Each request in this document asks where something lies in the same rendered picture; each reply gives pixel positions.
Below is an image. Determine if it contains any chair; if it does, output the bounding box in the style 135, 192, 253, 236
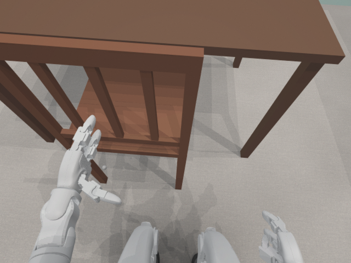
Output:
0, 33, 204, 190

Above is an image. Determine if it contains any robot left hand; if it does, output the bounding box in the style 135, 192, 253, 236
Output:
57, 115, 122, 204

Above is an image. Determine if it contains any left robot thigh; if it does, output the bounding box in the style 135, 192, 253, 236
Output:
118, 226, 158, 263

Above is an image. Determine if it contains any right robot thigh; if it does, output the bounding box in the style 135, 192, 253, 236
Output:
197, 231, 240, 263

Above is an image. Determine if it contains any robot right hand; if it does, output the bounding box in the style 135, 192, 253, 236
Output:
259, 210, 304, 263

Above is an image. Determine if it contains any robot thigh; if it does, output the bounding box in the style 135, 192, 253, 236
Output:
197, 231, 240, 263
118, 226, 158, 263

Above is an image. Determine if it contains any table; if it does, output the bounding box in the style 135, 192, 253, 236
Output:
0, 0, 345, 158

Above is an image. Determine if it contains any robot left forearm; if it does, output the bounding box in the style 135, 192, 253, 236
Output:
29, 187, 82, 263

